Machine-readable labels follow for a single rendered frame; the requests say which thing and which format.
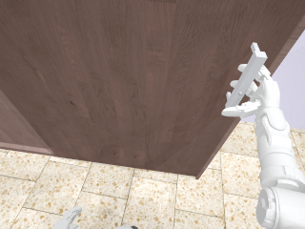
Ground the wardrobe door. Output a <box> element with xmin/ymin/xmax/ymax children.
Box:
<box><xmin>0</xmin><ymin>89</ymin><xmax>50</xmax><ymax>149</ymax></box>
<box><xmin>0</xmin><ymin>0</ymin><xmax>305</xmax><ymax>177</ymax></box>

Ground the handle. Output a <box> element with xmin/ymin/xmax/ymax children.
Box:
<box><xmin>225</xmin><ymin>42</ymin><xmax>268</xmax><ymax>108</ymax></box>

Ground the robot right hand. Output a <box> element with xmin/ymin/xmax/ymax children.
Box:
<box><xmin>221</xmin><ymin>64</ymin><xmax>280</xmax><ymax>119</ymax></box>

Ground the right robot upper arm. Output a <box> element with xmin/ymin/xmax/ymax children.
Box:
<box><xmin>255</xmin><ymin>186</ymin><xmax>305</xmax><ymax>229</ymax></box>

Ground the robot right forearm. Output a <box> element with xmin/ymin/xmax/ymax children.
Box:
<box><xmin>254</xmin><ymin>108</ymin><xmax>305</xmax><ymax>194</ymax></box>

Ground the robot left hand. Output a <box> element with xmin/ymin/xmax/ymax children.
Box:
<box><xmin>52</xmin><ymin>206</ymin><xmax>82</xmax><ymax>229</ymax></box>

